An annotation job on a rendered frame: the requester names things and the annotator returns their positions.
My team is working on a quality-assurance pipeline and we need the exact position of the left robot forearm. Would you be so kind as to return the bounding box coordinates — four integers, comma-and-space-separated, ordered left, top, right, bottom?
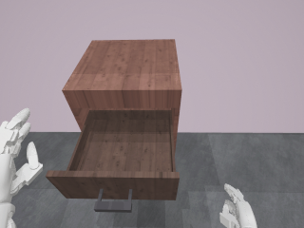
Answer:
0, 202, 17, 228

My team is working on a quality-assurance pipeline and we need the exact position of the right robot hand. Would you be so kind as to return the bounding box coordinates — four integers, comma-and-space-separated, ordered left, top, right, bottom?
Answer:
219, 183, 257, 228

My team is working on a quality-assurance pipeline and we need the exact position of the left robot hand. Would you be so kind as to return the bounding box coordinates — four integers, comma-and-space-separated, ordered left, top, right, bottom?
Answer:
0, 108, 43, 203

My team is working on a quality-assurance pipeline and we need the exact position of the drawer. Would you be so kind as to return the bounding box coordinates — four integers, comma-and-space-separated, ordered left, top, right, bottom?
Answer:
46, 110, 180, 200

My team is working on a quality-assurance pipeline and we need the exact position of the handle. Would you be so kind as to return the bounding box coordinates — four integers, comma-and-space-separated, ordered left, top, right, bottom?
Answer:
94, 188, 133, 213

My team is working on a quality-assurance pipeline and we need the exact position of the cabinet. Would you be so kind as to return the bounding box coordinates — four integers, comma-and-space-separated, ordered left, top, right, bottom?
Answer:
62, 39, 182, 154

